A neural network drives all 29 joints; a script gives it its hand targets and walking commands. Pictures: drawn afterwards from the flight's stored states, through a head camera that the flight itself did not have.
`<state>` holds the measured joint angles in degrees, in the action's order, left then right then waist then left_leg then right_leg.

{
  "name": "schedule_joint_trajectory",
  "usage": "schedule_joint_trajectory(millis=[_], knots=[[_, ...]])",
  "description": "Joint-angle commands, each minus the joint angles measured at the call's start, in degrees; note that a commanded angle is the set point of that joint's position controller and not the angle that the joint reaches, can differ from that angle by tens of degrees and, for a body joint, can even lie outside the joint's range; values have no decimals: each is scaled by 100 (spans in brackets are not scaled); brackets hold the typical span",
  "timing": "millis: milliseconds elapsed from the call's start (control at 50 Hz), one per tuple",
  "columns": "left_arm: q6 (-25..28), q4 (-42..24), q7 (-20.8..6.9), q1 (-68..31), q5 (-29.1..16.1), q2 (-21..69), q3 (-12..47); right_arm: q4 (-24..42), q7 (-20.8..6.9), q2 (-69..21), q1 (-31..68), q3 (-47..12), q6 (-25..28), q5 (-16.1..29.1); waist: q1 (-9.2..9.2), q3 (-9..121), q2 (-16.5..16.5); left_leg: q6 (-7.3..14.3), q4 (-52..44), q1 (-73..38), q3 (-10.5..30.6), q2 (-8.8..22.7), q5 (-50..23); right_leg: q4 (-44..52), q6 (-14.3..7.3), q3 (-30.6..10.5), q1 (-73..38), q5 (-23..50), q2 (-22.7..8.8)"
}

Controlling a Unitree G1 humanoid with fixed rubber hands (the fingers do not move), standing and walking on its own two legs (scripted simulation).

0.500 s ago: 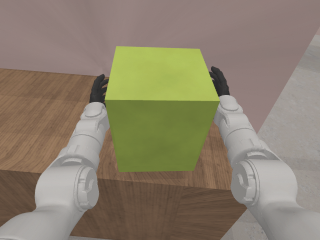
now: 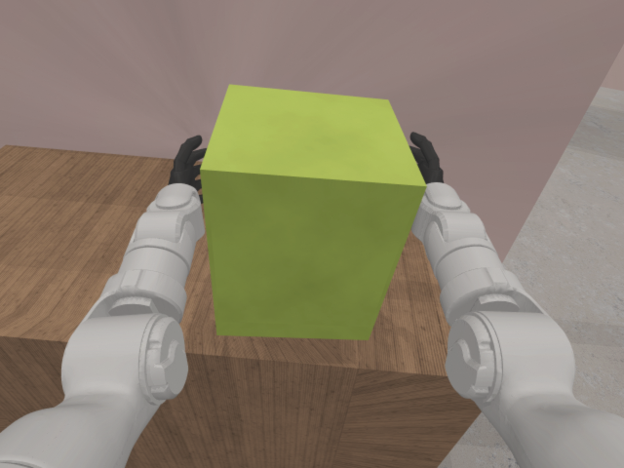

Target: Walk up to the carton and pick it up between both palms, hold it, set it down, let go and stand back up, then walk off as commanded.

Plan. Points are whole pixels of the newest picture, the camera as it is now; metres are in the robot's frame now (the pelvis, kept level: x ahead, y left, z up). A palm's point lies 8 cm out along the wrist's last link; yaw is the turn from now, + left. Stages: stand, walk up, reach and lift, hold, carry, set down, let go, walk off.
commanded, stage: reach and lift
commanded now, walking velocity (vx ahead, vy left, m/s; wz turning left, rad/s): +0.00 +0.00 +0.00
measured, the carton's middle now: (302, 218) +0.43 +0.04 +0.13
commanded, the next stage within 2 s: hold in 1.68 s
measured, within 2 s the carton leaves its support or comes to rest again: neither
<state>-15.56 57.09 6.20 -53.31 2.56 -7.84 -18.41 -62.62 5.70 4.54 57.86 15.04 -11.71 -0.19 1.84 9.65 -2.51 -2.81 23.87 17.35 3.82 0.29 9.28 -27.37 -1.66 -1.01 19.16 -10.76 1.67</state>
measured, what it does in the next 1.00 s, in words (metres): stands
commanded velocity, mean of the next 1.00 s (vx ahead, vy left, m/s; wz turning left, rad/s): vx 0.00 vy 0.00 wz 0.00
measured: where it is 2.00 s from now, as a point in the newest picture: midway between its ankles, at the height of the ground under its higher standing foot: outside the picture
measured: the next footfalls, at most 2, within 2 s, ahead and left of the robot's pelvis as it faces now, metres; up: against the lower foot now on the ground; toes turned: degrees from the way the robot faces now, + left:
none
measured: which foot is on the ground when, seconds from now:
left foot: down 0.00-1.00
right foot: down 0.00-1.00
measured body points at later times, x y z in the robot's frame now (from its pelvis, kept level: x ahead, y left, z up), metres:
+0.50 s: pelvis -0.02 +0.01 +0.00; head -0.09 +0.02 +0.45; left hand +0.38 +0.21 +0.22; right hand +0.40 -0.11 +0.24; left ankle +0.04 +0.15 -0.74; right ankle +0.04 -0.09 -0.74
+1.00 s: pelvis +0.00 +0.01 +0.00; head -0.10 +0.02 +0.44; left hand +0.39 +0.21 +0.30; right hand +0.40 -0.11 +0.30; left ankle +0.04 +0.15 -0.74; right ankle +0.04 -0.09 -0.74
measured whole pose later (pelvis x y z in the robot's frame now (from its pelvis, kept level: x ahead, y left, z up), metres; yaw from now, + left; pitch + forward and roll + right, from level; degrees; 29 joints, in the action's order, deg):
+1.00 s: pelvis +0.00 +0.01 +0.00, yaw +0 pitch -2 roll +0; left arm -30.5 43.0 4.2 -58.4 6.7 -9.0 -18.2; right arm -48.7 9.2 4.1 58.7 15.5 -22.5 6.6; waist 0.6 12.3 -2.5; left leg -2.0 23.9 12.9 3.8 0.2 9.6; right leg -25.0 -1.1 -1.0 13.6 -10.0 1.6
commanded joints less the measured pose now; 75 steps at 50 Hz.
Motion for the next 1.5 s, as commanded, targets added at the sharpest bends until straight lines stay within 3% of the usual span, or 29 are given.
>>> schedule_joint_trajectory(millis=[0, 60, 80, 140, 180, 240, 280, 360, 400, 480, 520, 560, 620, 660, 780, 820, 880, 940, 1000, 1060, 1160, 1220, 1280, 1320, 1360, 1420, 1480], knots=[[174, -3118, -926, -5188, -541, 3931, 2227, 2059, -555, -4095, 4290, -2078, 95, 970, -536, 3645, 645, -135, -384, -656, -435, -397, -1363, 598, 426, 41, -3281, 2718, -56], [25, -3170, -805, -5025, -660, 4076, 2567, 2241, -549, -3989, 4255, -2156, 2, 1088, -651, 3987, 753, -193, -266, -850, -344, -385, -1479, 650, 384, 95, -3074, 2690, 11], [-82, -2965, -806, -4901, -554, 3973, 2470, 1945, -553, -3823, 4056, -2007, -96, 985, -682, 3635, 733, -183, -343, -819, -343, -369, -1200, 730, 369, 118, -2910, 2313, 3], [-458, -2003, -974, -4292, 52, 3427, 1674, 614, -560, -3271, 3123, -1237, -420, 469, -791, 1820, 571, -69, -753, -503, -439, -332, -78, 1033, 347, 112, -2463, 923, -126], [-739, -1388, -1192, -3786, 459, 3133, 1094, 159, -573, -2942, 2707, -743, -593, 168, -862, 801, 496, 18, -890, -408, -497, -354, 239, 1165, 319, 113, -2223, 288, -158], [-963, -1452, -1417, -3844, 509, 3112, 923, 521, -595, -2801, 3174, -569, -636, 119, -896, 561, 531, 76, -858, -435, -515, -351, 379, 1226, 241, 124, -1989, -324, -90], [-893, -1891, -1428, -4476, 152, 3495, 1344, 1111, -581, -3066, 3889, -762, -479, 292, -939, 1043, 597, 25, -791, -411, -487, -343, 306, 1174, 207, 149, -2045, -228, -53], [-455, -3057, -1070, -5986, -894, 4226, 2673, 2238, -559, -3868, 5182, -1487, -175, 821, -1023, 2995, 710, -99, -595, -667, -291, -314, 13, 993, 224, 186, -2321, 694, -32], [-356, -3109, -913, -6240, -1026, 4275, 2825, 2360, -577, -4046, 5376, -1535, -151, 876, -1021, 3474, 775, -80, -513, -688, -255, -316, 86, 978, 226, 168, -2223, 650, -37], [-596, -2054, -960, -5605, -503, 3827, 2096, 1277, -573, -3720, 4599, -932, -413, 510, -1099, 2183, 603, 61, -747, -276, -362, -341, 679, 1131, 224, 74, -2139, -204, -107], [-846, -1312, -1147, -4939, -76, 3560, 1495, 667, -573, -3343, 4090, -500, -568, 263, -1170, 1001, 512, 147, -913, -86, -404, -363, 931, 1256, 212, 95, -1973, -663, -121], [-1121, -857, -1420, -4382, 321, 3191, 857, 525, -530, -2999, 3870, -210, -726, 82, -1172, 191, 360, 253, -983, -45, -472, -391, 1016, 1381, 200, 73, -1897, -955, -125], [-1371, -847, -1723, -4238, 463, 2963, 519, 953, -435, -2861, 4237, -304, -875, 219, -1055, 199, 308, 313, -907, -186, -542, -406, 809, 1456, 190, 25, -1961, -916, -115], [-1385, -1136, -1763, -4591, 259, 3187, 785, 1366, -385, -2993, 4720, -579, -868, 479, -1040, 635, 378, 275, -871, -199, -511, -385, 699, 1427, 181, 7, -2058, -715, -102], [-913, -2932, -1225, -6208, -1082, 4172, 2574, 3065, -308, -3888, 6130, -1809, -603, 1374, -1091, 3382, 608, 49, -539, -636, -251, -350, -198, 1032, 223, 56, -2618, 1107, -42], [-859, -3217, -1049, -6290, -1243, 4235, 2760, 3373, -284, -3993, 6155, -2006, -654, 1555, -1106, 3928, 674, 23, -355, -786, -195, -384, -483, 959, 239, 26, -2591, 1537, -26], [-1179, -2530, -1065, -5473, -746, 3840, 2213, 2599, -203, -3626, 5335, -1762, -1017, 1403, -1154, 2869, 522, 74, -520, -629, -247, -400, -222, 1094, 276, -50, -2604, 1369, -83], [-1690, -1409, -1437, -4206, 126, 3274, 1179, 1265, -158, -2876, 4100, -1053, -1429, 923, -1266, 813, 356, 164, -800, -365, -359, -382, 324, 1318, 253, -116, -2409, 558, -113], [-2042, -1259, -1846, -3844, 438, 2901, 615, 1184, -119, -2505, 3990, -887, -1691, 922, -1179, 181, 312, 237, -833, -438, -431, -323, 304, 1399, 219, -144, -2365, 363, -83], [-2089, -1736, -1928, -4586, 83, 3231, 1034, 1542, -157, -2591, 4702, -1095, -1681, 1252, -1119, 475, 561, 144, -813, -369, -377, -274, 366, 1348, 140, -72, -2125, 191, -23], [-1632, -3272, -1342, -6047, -1110, 4227, 2630, 2975, -295, -3344, 5946, -1969, -1335, 1942, -1118, 2680, 882, -116, -490, -814, -109, -240, -522, 1015, 109, 22, -2227, 1301, 121], [-1566, -3582, -1070, -6087, -1236, 4182, 2778, 3543, -274, -3480, 6090, -2238, -1323, 2105, -1083, 3559, 825, -90, -230, -1191, -65, -281, -933, 969, 158, -30, -2325, 1808, 116], [-1831, -2702, -1111, -5348, -654, 3730, 2116, 2683, -214, -3165, 5395, -1933, -1602, 1849, -1068, 2415, 566, 39, -515, -731, -175, -330, -234, 1132, 206, -105, -2427, 1362, 20], [-2052, -2043, -1292, -4794, -139, 3388, 1487, 1696, -211, -2863, 4756, -1526, -1830, 1547, -1045, 1166, 463, 105, -769, -384, -268, -321, 348, 1285, 200, -149, -2264, 628, -23], [-2223, -1830, -1503, -4501, 115, 3128, 1074, 1348, -234, -2647, 4511, -1276, -1981, 1403, -1004, 609, 446, 132, -848, -298, -332, -289, 451, 1343, 167, -181, -2173, 296, -5], [-2349, -1959, -1697, -4734, 58, 3063, 1009, 1370, -226, -2522, 4716, -1229, -2098, 1488, -1011, 544, 473, 120, -822, -306, -338, -251, 393, 1336, 140, -189, -2121, 275, 0], [-2239, -2505, -1617, -5524, -439, 3486, 1617, 1746, -248, -2751, 5294, -1469, -1997, 1772, -1062, 1156, 690, -7, -772, -303, -261, -232, 251, 1222, 106, -132, -2121, 527, 57]])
